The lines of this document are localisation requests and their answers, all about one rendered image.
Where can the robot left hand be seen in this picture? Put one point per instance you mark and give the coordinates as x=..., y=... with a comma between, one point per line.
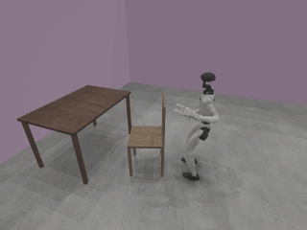
x=187, y=112

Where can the chair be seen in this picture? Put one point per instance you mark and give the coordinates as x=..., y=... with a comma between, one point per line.
x=148, y=137

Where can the left robot foot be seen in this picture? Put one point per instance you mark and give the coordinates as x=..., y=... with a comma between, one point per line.
x=190, y=176

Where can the right robot forearm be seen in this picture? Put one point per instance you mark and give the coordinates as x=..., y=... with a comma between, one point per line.
x=198, y=111

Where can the robot left shin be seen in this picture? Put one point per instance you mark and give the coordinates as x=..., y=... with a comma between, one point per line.
x=190, y=161

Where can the left robot forearm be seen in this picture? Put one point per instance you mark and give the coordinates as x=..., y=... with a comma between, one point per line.
x=205, y=119

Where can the table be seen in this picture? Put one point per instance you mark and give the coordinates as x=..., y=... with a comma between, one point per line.
x=72, y=113

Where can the left robot upper arm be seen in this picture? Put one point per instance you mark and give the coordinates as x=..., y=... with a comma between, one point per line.
x=210, y=107

